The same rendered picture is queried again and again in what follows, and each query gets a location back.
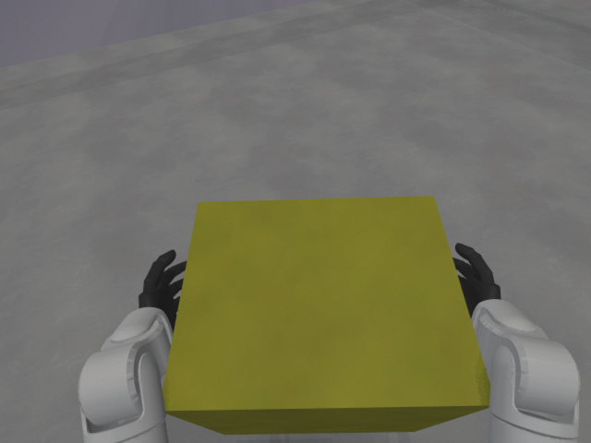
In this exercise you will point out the robot right forearm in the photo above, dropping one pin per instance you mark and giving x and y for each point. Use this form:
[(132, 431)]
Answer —
[(535, 383)]

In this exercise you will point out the carton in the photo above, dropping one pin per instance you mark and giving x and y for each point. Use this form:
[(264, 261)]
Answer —
[(328, 315)]

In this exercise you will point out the robot left forearm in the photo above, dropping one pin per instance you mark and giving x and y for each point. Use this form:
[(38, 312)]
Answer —
[(119, 389)]

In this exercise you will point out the left robot hand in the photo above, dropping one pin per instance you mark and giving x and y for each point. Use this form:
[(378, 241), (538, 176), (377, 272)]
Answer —
[(156, 289)]

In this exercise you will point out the right robot hand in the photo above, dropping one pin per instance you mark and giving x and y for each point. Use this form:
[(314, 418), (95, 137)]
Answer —
[(479, 284)]

